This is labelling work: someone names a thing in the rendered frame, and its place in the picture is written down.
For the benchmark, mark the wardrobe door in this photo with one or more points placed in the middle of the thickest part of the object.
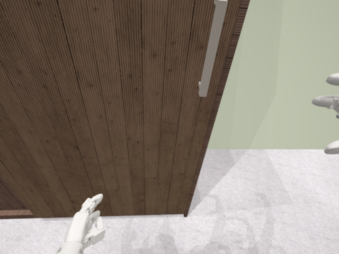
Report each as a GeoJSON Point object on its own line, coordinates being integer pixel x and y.
{"type": "Point", "coordinates": [102, 97]}
{"type": "Point", "coordinates": [8, 199]}

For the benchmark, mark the handle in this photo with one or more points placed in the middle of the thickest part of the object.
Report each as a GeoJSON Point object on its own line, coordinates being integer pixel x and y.
{"type": "Point", "coordinates": [217, 22]}

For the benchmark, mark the left robot hand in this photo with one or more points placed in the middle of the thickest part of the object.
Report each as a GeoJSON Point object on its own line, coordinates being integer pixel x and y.
{"type": "Point", "coordinates": [80, 227]}

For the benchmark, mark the right robot hand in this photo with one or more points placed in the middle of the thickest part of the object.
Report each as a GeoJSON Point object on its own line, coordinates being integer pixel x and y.
{"type": "Point", "coordinates": [330, 101]}

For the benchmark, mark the robot left forearm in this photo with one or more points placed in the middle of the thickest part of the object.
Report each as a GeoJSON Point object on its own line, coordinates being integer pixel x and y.
{"type": "Point", "coordinates": [71, 247]}

